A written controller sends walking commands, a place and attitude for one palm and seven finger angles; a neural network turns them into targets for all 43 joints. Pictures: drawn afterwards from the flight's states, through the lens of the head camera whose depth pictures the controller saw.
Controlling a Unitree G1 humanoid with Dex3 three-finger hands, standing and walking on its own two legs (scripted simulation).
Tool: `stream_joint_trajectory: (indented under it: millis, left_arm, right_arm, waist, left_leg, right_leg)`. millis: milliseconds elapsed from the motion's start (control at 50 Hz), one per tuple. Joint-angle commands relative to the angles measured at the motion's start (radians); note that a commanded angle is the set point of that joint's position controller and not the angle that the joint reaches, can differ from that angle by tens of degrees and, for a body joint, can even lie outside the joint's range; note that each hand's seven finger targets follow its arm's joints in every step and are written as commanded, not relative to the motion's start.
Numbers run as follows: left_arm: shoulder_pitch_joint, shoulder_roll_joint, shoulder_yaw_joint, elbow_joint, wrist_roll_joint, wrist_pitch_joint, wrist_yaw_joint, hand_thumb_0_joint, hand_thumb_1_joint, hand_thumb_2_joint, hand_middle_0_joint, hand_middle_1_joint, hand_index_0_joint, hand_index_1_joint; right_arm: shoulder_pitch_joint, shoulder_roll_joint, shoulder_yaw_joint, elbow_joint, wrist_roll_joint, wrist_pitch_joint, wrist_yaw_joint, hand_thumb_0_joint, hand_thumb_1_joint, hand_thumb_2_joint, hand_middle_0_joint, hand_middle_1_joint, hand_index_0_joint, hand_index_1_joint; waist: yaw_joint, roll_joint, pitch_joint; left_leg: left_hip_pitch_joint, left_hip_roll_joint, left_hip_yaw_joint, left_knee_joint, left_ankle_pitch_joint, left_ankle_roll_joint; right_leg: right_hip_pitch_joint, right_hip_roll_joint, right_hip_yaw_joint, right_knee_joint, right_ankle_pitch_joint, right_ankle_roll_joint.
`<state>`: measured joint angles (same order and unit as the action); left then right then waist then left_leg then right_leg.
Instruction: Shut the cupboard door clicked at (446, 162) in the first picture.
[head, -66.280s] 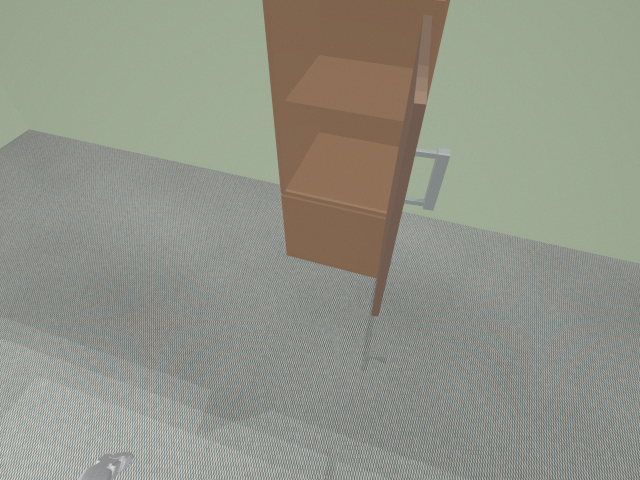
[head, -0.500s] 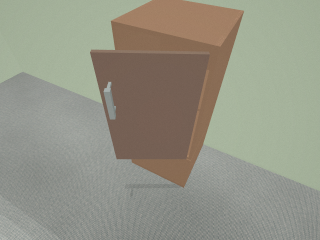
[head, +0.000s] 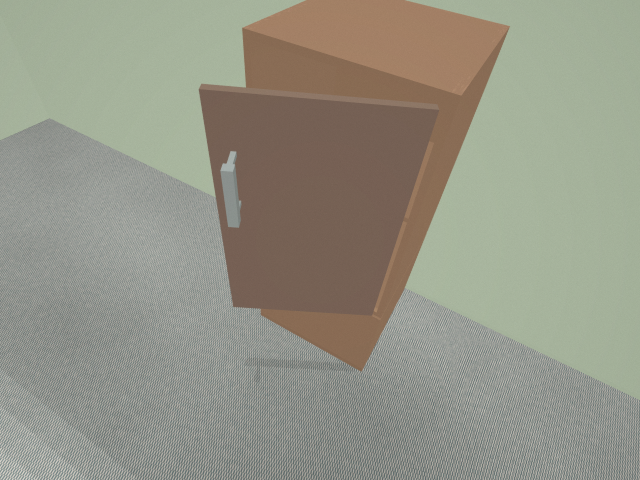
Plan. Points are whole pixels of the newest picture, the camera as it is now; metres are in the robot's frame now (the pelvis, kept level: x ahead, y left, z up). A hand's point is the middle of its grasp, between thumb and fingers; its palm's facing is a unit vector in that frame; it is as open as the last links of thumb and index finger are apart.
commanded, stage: shuffle to correct the standing spot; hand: left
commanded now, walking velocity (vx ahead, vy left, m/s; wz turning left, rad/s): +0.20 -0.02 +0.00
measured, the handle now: (233, 190) +0.57 +0.19 +0.02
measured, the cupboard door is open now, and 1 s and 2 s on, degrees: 28 28 28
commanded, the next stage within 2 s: come to a stop and stand still in 0.44 s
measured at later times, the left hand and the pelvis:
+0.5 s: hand out of the picture +0.04 +0.15 -0.17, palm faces +0.11 -0.99 -0.12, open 7.4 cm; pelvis +0.09 +0.00 +0.01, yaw +3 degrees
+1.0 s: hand (188, 455) +0.19 +0.20 -0.17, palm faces +0.03 -0.98 -0.21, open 7.4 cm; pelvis +0.11 +0.01 +0.00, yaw +0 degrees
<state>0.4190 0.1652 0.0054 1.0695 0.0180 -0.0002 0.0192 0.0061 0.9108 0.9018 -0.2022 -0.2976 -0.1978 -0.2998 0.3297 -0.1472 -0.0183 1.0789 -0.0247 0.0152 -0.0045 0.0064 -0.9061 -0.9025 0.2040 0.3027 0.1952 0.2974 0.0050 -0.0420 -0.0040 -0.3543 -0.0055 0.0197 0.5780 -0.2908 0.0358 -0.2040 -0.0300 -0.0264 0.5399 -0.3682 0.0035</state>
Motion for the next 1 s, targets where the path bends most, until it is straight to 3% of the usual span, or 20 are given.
stream_joint_trajectory:
  millis: [0,60,100,140,200,220,240,260,380,460,520,540,560,580,600,660,720,820,940,980]
  left_arm:
    - [0.046,0.093,0.027,-0.034,0.001,-0.021,-0.003,0.000,0.900,0.900,-0.200,-0.300,-0.200,-0.300]
    - [0.044,0.043,0.018,-0.043,0.009,-0.026,-0.007,0.000,0.900,0.900,-0.200,-0.300,-0.200,-0.300]
    - [0.008,0.025,0.012,-0.057,0.018,-0.031,-0.009,0.000,0.900,0.900,-0.200,-0.300,-0.200,-0.300]
    - [-0.011,0.016,0.016,-0.064,0.012,-0.039,-0.013,0.000,0.900,0.900,-0.200,-0.300,-0.200,-0.300]
    - [0.132,-0.001,0.019,-0.011,0.008,-0.052,-0.017,0.000,0.900,0.900,-0.200,-0.300,-0.200,-0.300]
    - [0.168,0.041,0.030,0.005,0.011,-0.057,-0.009,0.000,0.900,0.900,-0.200,-0.300,-0.200,-0.300]
    - [0.216,0.123,0.050,0.008,0.012,-0.060,0.002,0.000,0.900,0.900,-0.200,-0.300,-0.200,-0.300]
    - [0.220,0.139,0.052,0.002,0.007,-0.061,0.009,0.000,0.900,0.900,-0.200,-0.300,-0.200,-0.300]
    - [0.066,0.070,0.036,-0.028,0.014,-0.078,0.015,0.000,0.900,0.900,-0.200,-0.300,-0.200,-0.300]
    - [0.079,0.094,0.041,-0.010,0.013,-0.068,0.009,0.000,0.900,0.900,-0.200,-0.300,-0.200,-0.300]
    - [0.070,0.090,0.043,-0.006,0.004,-0.057,0.003,0.000,0.900,0.900,-0.200,-0.300,-0.200,-0.300]
    - [0.078,0.069,0.036,-0.009,0.002,-0.055,0.000,0.000,0.900,0.900,-0.200,-0.300,-0.200,-0.300]
    - [0.100,0.016,0.028,-0.025,-0.007,-0.051,0.001,0.000,0.900,0.900,-0.200,-0.300,-0.200,-0.300]
    - [0.069,0.018,0.021,-0.044,-0.004,-0.047,0.009,0.000,0.900,0.900,-0.200,-0.300,-0.200,-0.300]
    - [0.041,0.022,0.020,-0.053,-0.002,-0.032,0.018,0.000,0.900,0.900,-0.200,-0.300,-0.200,-0.300]
    - [0.030,-0.014,0.016,-0.009,0.000,-0.003,0.020,0.000,0.900,0.900,-0.200,-0.300,-0.200,-0.300]
    - [0.031,0.008,0.030,-0.017,0.007,0.034,0.015,0.000,0.900,0.900,-0.200,-0.300,-0.200,-0.300]
    - [-0.050,0.031,0.056,-0.087,0.014,0.064,0.014,0.000,0.900,0.900,-0.200,-0.300,-0.200,-0.300]
    - [-0.152,0.031,0.057,-0.147,0.008,0.062,0.004,0.000,0.900,0.900,-0.200,-0.300,-0.200,-0.300]
    - [-0.076,0.109,0.046,-0.108,0.000,0.041,0.021,0.000,0.900,0.900,-0.200,-0.300,-0.200,-0.300]
  right_arm:
    - [0.030,-0.100,-0.019,-0.054,0.005,-0.036,-0.005,0.000,-0.900,-0.900,0.200,0.300,0.200,0.300]
    - [0.095,-0.160,-0.034,-0.037,0.002,-0.046,-0.011,0.000,-0.900,-0.900,0.200,0.300,0.200,0.300]
    - [0.109,-0.171,-0.041,-0.038,0.003,-0.054,-0.011,0.000,-0.900,-0.900,0.200,0.300,0.200,0.300]
    - [0.081,-0.154,-0.036,-0.040,0.002,-0.061,-0.010,0.000,-0.900,-0.900,0.200,0.300,0.200,0.300]
    - [-0.018,-0.122,-0.024,-0.058,0.010,-0.062,-0.011,0.000,-0.900,-0.900,0.200,0.300,0.200,0.300]
    - [-0.036,-0.082,-0.020,-0.071,0.016,-0.063,-0.009,0.000,-0.900,-0.900,0.200,0.300,0.200,0.300]
    - [-0.066,-0.036,-0.012,-0.107,0.019,-0.063,-0.003,0.000,-0.900,-0.900,0.200,0.300,0.200,0.300]
    - [-0.109,-0.068,-0.023,-0.125,0.006,-0.061,0.004,0.000,-0.900,-0.900,0.200,0.300,0.200,0.300]
    - [-0.088,-0.018,-0.025,-0.105,0.007,-0.046,0.025,0.000,-0.900,-0.900,0.200,0.300,0.200,0.300]
    - [-0.103,0.008,-0.014,-0.109,0.008,-0.056,0.029,0.000,-0.900,-0.900,0.200,0.300,0.200,0.300]
    - [0.016,-0.031,-0.018,-0.068,0.002,-0.073,0.017,0.000,-0.900,-0.900,0.200,0.300,0.200,0.300]
    - [0.114,-0.093,-0.031,-0.043,-0.002,-0.079,0.005,0.000,-0.900,-0.900,0.200,0.300,0.200,0.300]
    - [0.184,-0.187,-0.047,-0.036,-0.008,-0.084,-0.010,0.000,-0.900,-0.900,0.200,0.300,0.200,0.300]
    - [0.200,-0.205,-0.041,-0.037,0.005,-0.069,-0.023,0.000,-0.900,-0.900,0.200,0.300,0.200,0.300]
    - [0.130,-0.185,-0.033,-0.054,0.008,-0.060,-0.029,0.000,-0.900,-0.900,0.200,0.300,0.200,0.300]
    - [-0.036,-0.098,0.000,-0.072,0.009,-0.066,-0.043,0.000,-0.900,-0.900,0.200,0.300,0.200,0.300]
    - [-0.048,-0.127,-0.023,-0.078,0.011,-0.050,-0.053,0.000,-0.900,-0.900,0.200,0.300,0.200,0.300]
    - [-0.054,-0.154,-0.048,-0.102,0.004,-0.030,-0.059,0.000,-0.900,-0.900,0.200,0.300,0.200,0.300]
    - [-0.057,-0.160,-0.065,-0.116,-0.009,-0.014,-0.041,0.000,-0.900,-0.900,0.200,0.300,0.200,0.300]
    - [-0.163,-0.280,-0.091,-0.144,0.010,-0.029,-0.029,0.000,-0.900,-0.900,0.200,0.300,0.200,0.300]
  waist:
    - [-0.018,0.038,0.109]
    - [-0.031,0.206,0.114]
    - [-0.034,0.219,0.120]
    - [-0.021,0.200,0.126]
    - [0.069,0.076,0.052]
    - [0.083,-0.055,0.053]
    - [0.102,-0.273,0.088]
    - [0.098,-0.189,0.113]
    - [0.008,-0.080,0.151]
    - [0.021,-0.111,0.115]
    - [-0.030,-0.049,0.031]
    - [-0.067,0.061,-0.046]
    - [-0.069,0.285,-0.127]
    - [-0.070,0.291,-0.142]
    - [-0.046,0.210,-0.076]
    - [0.012,0.174,0.015]
    - [0.012,0.134,-0.026]
    - [0.000,0.134,-0.056]
    - [-0.024,0.223,-0.046]
    - [0.028,0.182,-0.116]
  left_leg:
    - [0.031,0.054,-0.078,-0.113,-0.214,0.022]
    - [0.097,0.206,-0.318,-0.326,-0.385,0.097]
    - [0.121,0.277,-0.414,-0.383,-0.372,0.170]
    - [0.074,0.282,-0.362,-0.366,-0.233,0.188]
    - [-0.074,0.165,-0.171,-0.191,-0.133,0.109]
    - [-0.226,0.082,-0.077,-0.046,-0.156,0.062]
    - [-0.390,-0.017,0.061,0.165,-0.198,0.016]
    - [-0.398,0.011,0.033,0.341,-0.223,0.019]
    - [-0.293,0.066,0.049,0.348,-0.036,0.000]
    - [-0.093,0.025,0.124,0.120,0.034,0.002]
    - [0.166,0.007,0.141,-0.074,0.126,0.006]
    - [0.328,0.091,0.043,-0.111,0.215,0.030]
    - [0.476,0.344,-0.277,-0.168,0.482,0.134]
    - [0.456,0.444,-0.361,-0.221,0.720,0.219]
    - [0.327,0.454,-0.303,-0.222,0.773,0.239]
    - [0.105,0.333,-0.095,-0.248,0.875,0.156]
    - [0.154,0.331,-0.050,-0.238,0.880,0.148]
    - [0.182,0.351,-0.044,-0.235,0.759,0.165]
    - [0.151,0.312,-0.079,-0.271,0.405,0.152]
    - [0.121,0.341,-0.092,-0.144,0.323,0.091]
  right_leg:
    - [-0.164,-0.063,0.102,-0.144,-0.261,-0.081]
    - [-0.234,0.038,-0.054,0.116,-0.133,-0.049]
    - [-0.299,0.025,-0.047,0.266,-0.149,-0.054]
    - [-0.267,-0.013,-0.023,0.274,-0.141,-0.054]
    - [0.071,0.010,-0.046,-0.060,0.049,-0.037]
    - [0.193,-0.079,0.099,-0.162,-0.023,-0.056]
    - [0.250,-0.288,0.369,-0.313,-0.118,-0.128]
    - [0.171,-0.390,0.461,-0.389,-0.136,-0.193]
    - [0.073,-0.262,0.098,-0.326,0.317,-0.184]
    - [0.032,-0.210,0.016,-0.271,0.360,-0.152]
    - [-0.004,-0.145,-0.025,-0.086,0.357,-0.110]
    - [-0.065,-0.112,-0.052,0.096,0.316,-0.080]
    - [-0.249,-0.009,-0.122,0.331,-0.019,-0.027]
    - [-0.287,0.011,-0.045,0.508,-0.258,-0.027]
    - [-0.260,-0.029,0.006,0.560,-0.239,-0.031]
    - [-0.137,-0.067,0.031,0.442,-0.092,0.008]
    - [-0.153,-0.037,0.012,0.432,-0.036,0.024]
    - [-0.253,-0.011,0.041,0.564,-0.030,0.038]
    - [-0.179,-0.013,-0.007,0.333,-0.071,0.027]
    - [-0.117,-0.070,0.055,0.145,-0.022,-0.020]
